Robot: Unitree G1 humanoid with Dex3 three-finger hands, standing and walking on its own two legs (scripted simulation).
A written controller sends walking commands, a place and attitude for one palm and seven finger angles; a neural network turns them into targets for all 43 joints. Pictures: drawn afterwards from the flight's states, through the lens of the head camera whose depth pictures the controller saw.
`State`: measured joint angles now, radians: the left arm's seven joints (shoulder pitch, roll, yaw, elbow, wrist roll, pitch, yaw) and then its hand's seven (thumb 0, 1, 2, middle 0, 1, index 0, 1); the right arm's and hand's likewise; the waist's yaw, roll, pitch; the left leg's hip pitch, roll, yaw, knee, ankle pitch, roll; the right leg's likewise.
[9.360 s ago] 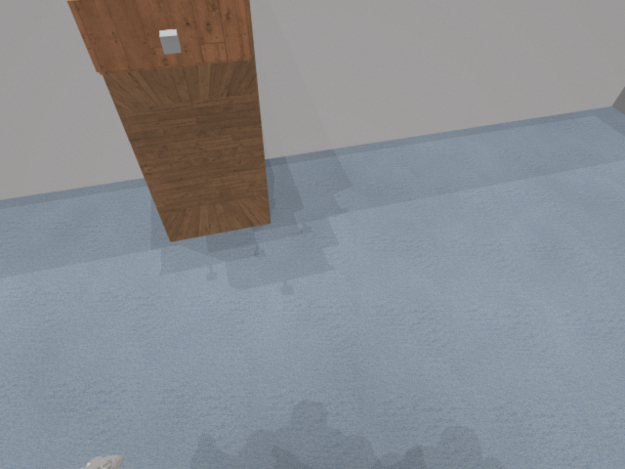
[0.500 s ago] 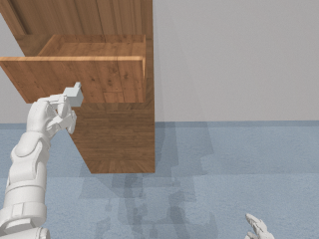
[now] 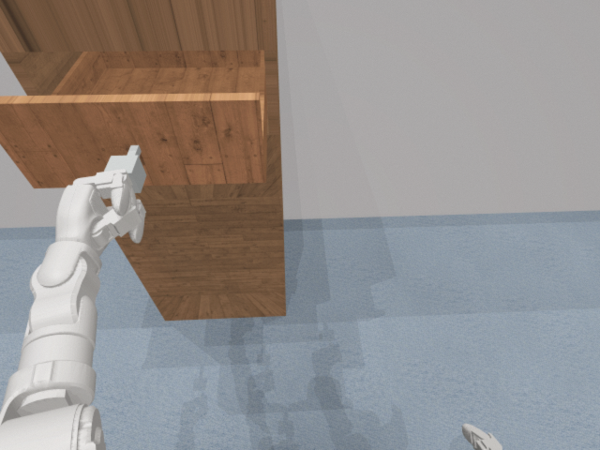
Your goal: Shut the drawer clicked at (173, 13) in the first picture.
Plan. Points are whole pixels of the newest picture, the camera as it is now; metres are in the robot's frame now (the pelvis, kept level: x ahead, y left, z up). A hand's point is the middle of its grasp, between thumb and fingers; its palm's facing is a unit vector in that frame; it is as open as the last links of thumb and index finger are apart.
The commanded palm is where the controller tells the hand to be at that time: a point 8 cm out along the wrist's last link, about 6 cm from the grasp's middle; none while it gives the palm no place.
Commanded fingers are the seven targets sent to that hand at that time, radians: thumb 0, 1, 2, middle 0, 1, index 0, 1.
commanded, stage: bring the fist close to the handle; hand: left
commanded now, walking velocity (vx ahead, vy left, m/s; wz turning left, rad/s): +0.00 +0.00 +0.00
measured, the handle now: (129, 165) +0.48 +0.27 +0.12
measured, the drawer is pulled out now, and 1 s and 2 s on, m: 0.14 0.09 0.00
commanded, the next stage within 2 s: push the drawer shut in 0.08 s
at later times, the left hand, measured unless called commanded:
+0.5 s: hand (138, 203) +0.40 +0.23 +0.12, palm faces +0.09 -1.00 +0.00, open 3.1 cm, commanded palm +0.39 +0.28 +0.12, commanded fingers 0.00 0.90 0.90 -1.40 -1.60 -1.40 -1.60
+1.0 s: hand (145, 178) +0.45 +0.24 +0.12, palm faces +0.07 -1.00 -0.01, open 3.2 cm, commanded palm +0.45 +0.28 +0.12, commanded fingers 0.00 0.90 0.90 -1.40 -1.60 -1.40 -1.60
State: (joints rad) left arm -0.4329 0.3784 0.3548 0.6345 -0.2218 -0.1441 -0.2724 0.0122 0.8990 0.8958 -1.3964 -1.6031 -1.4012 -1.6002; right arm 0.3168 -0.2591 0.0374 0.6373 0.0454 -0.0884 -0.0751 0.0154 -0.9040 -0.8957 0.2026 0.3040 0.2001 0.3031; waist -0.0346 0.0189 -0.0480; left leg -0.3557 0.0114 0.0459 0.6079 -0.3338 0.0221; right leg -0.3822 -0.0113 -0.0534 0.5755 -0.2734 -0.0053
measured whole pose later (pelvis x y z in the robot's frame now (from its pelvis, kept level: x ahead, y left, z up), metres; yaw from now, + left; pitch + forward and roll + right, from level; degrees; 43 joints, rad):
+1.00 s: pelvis -0.03 -0.01 -0.01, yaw +1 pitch +11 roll -2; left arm -0.91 0.58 0.38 1.21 -0.15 -0.28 -0.32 0.03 0.82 0.95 -1.40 -1.60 -1.40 -1.60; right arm 0.38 -0.29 0.05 0.70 0.03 -0.07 -0.07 0.01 -0.90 -0.90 0.20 0.30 0.20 0.30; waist -0.12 0.01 -0.04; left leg -0.59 0.02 0.01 0.74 -0.33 0.01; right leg -0.59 0.00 -0.09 0.66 -0.27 -0.02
